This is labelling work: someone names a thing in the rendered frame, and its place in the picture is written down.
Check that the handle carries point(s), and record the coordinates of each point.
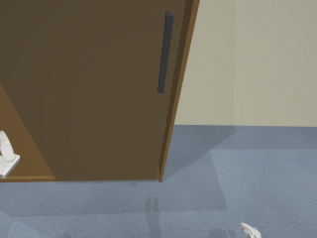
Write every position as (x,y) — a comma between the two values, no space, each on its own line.
(168,23)

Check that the left robot hand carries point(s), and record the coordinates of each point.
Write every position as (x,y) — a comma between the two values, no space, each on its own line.
(8,160)

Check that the wardrobe door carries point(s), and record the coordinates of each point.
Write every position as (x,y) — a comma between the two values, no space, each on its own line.
(32,163)
(83,75)

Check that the right robot hand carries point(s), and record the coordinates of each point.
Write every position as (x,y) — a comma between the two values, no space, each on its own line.
(250,231)

